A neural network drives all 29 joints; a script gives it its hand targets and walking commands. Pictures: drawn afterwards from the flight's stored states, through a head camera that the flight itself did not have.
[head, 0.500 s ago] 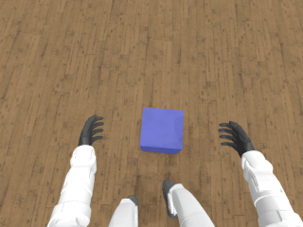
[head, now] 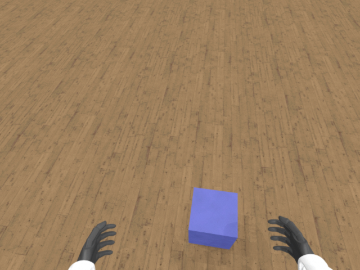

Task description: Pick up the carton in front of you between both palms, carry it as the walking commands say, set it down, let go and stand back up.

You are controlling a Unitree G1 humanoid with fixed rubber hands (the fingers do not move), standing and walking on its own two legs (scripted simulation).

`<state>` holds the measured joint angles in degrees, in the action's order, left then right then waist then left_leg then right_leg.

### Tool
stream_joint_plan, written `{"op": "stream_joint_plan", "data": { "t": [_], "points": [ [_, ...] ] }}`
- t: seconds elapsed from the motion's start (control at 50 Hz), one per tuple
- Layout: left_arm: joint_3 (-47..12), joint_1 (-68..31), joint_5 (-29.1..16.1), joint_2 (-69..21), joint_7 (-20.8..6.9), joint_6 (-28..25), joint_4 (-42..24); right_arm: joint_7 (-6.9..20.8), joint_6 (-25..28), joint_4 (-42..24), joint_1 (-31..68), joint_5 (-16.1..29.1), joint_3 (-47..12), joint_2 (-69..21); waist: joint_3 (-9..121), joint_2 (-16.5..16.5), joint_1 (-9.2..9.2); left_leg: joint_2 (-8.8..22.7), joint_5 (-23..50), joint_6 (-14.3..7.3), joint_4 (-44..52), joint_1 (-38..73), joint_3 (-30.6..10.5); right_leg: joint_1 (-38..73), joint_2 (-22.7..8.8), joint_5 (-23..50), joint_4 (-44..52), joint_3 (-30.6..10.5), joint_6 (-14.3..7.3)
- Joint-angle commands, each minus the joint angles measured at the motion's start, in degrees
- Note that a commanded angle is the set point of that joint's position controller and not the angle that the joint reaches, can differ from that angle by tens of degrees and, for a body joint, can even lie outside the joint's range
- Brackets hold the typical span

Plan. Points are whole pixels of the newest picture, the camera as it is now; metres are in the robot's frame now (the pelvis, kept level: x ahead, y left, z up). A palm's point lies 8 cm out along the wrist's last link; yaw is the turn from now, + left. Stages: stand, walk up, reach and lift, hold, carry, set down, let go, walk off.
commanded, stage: let go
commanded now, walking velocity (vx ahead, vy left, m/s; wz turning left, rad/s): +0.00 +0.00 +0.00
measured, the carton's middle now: (211, 219) +0.41 -0.11 -0.65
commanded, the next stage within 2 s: stand in 0.38 s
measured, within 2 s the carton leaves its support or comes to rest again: neither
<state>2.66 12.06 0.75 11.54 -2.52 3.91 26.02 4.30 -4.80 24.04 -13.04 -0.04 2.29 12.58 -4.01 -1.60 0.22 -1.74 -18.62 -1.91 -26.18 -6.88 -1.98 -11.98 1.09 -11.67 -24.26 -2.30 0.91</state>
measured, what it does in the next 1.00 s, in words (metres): shifts its weight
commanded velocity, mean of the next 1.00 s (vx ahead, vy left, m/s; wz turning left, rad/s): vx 0.00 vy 0.00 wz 0.00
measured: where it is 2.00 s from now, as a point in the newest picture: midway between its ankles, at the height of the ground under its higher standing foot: outside the picture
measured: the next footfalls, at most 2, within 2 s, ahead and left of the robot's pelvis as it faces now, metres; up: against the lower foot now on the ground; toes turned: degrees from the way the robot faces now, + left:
none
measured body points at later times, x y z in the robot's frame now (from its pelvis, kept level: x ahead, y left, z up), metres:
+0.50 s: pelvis +0.01 -0.02 -0.01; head +0.01 -0.03 +0.44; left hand +0.14 +0.23 -0.10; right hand +0.16 -0.28 -0.09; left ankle -0.05 +0.10 -0.74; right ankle +0.01 -0.13 -0.74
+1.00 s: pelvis +0.05 -0.03 -0.02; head +0.05 -0.04 +0.43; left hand +0.15 +0.21 -0.14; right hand +0.10 -0.30 -0.14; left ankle -0.05 +0.10 -0.74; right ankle +0.01 -0.13 -0.74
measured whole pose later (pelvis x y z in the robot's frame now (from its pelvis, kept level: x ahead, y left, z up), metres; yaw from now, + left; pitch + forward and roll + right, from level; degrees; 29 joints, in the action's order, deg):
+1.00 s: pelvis +0.05 -0.03 -0.02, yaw -3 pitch +4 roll +0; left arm -0.1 18.2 1.0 13.0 1.3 -1.6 45.2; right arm -3.4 0.9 40.7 -21.5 -0.9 -0.9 15.2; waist 5.7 -1.2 1.0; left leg 1.2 -27.4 0.6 -34.1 -11.0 0.8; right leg -20.1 4.8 -21.8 -37.9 -4.2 -2.2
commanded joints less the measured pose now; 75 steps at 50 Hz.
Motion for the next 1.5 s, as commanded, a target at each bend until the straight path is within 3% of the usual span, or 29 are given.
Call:
{"op": "stream_joint_plan", "data": {
  "t": [0.0,0.14,0.16,0.2,0.36,0.38,0.4,0.42,0.46,0.58,0.66,0.88,1.48],
  "points": [
    [0.2,-2.5,-0.8,3.9,-0.7,0.3,-6.6,-0.2,-0.5,-5.1,0.8,-0.8,2.5,6.3,2.5,-0.6,0.79,2.8,13.6,2.3,8.6,-10.6,-1.1,15.2,3.0,12.0,-1.3,2.6,-0.2],
    [0.4,-2.2,-0.7,4.7,-0.9,2.0,-7.1,-0.2,-2.1,-5.3,1.8,-1.2,2.7,6.1,1.6,-0.3,0.49,2.4,16.8,2.8,7.6,-8.6,-1.1,15.8,3.0,11.9,-1.3,2.7,-0.4],
    [0.4,1.1,-1.3,4.7,0.4,0.6,-2.9,-1.5,-4.9,-7.3,4.3,-1.9,3.1,8.9,5.1,0.8,-0.27,2.5,23.3,3.3,4.5,-3.6,-1.6,12.5,3.9,9.8,-2.9,3.0,-0.3],
    [0.2,0.2,-1.5,4.9,1.3,0.2,-4.4,-2.5,-5.6,-6.8,2.0,-1.5,2.4,7.8,5.2,-1.0,0.06,2.3,26.7,3.9,3.0,-2.8,-1.8,9.6,3.8,9.6,-2.8,2.8,-0.5],
    [0.1,-1.8,-1.3,5.6,1.3,1.1,-4.3,-3.5,-7.3,-6.9,2.9,-0.3,0.8,6.9,3.7,-0.7,-0.33,1.1,19.9,3.3,3.4,-5.7,0.0,10.0,3.2,11.0,-2.5,1.5,-0.6],
    [1.5,8.9,2.1,9.2,3.0,-2.3,6.1,-4.9,0.4,0.4,-1.8,-2.6,1.1,8.5,3.2,-2.7,-0.78,5.2,-12.9,2.7,3.5,-6.4,0.0,-3.1,-4.6,-6.8,2.3,-3.6,0.9],
    [1.9,6.7,2.4,11.8,3.7,-3.7,5.9,-5.7,3.2,1.4,-4.2,-3.8,1.2,8.0,-1.5,-0.2,0.50,5.6,-17.0,2.1,4.2,-7.9,-3.0,-7.3,-4.5,-14.5,3.7,-5.2,1.2],
    [1.7,4.2,2.4,10.4,3.6,-4.9,6.0,-5.9,5.0,2.4,-3.6,-4.2,1.0,8.2,-2.5,0.2,0.37,6.3,-16.4,1.5,4.0,-9.1,-4.3,-10.7,-4.4,-15.0,3.7,-5.7,0.9],
    [0.8,3.5,1.6,7.9,3.0,-6.9,7.8,-6.1,7.5,3.3,-1.8,-3.4,0.8,8.5,1.4,1.5,0.38,7.2,-10.2,0.8,2.6,-7.5,-5.3,-10.5,-3.8,-8.7,2.1,-6.2,-0.2],
    [0.2,5.7,1.0,8.2,2.3,-8.8,12.7,-6.3,9.5,7.0,-4.5,-1.8,0.0,8.7,10.7,2.5,0.74,6.5,7.4,2.2,-2.4,-4.6,-3.5,-4.7,-4.1,14.6,-4.5,-7.7,-2.0],
    [-0.2,7.9,0.7,8.4,2.9,-8.2,14.5,-6.8,8.6,9.1,-7.5,-1.3,-0.5,9.0,10.8,1.9,0.90,6.7,13.3,2.4,-4.4,-4.4,-2.4,-4.9,-3.5,19.2,-7.0,-7.3,-2.6],
    [-0.9,9.1,0.2,8.2,3.8,-6.4,16.2,-7.9,6.7,12.9,-10.9,-0.8,-1.4,9.0,8.9,0.8,0.73,6.6,19.3,1.8,-5.9,-5.1,0.0,-5.0,-2.9,22.1,-10.0,-7.5,-4.0],
    [-2.2,10.1,0.1,6.7,4.7,-3.9,26.1,-7.6,4.6,27.3,-15.1,-1.2,-2.2,6.8,1.6,1.9,0.42,6.1,7.6,0.2,0.3,-2.2,0.8,-5.7,-2.1,12.5,-5.8,-9.8,-4.2]
  ]
}}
